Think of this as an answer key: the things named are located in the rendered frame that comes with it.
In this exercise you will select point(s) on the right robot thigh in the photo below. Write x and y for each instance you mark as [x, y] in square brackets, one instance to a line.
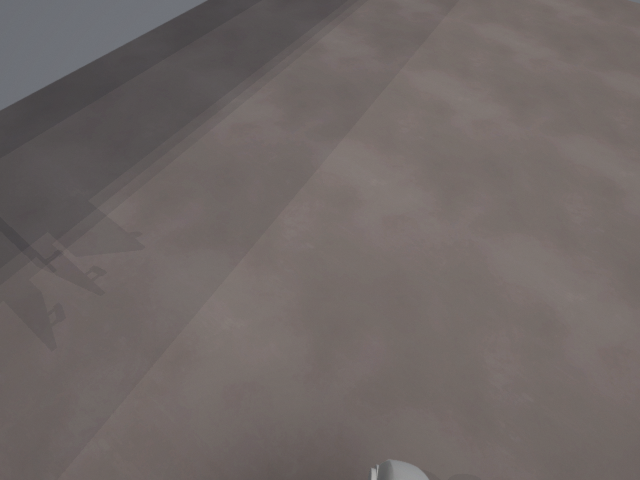
[396, 470]

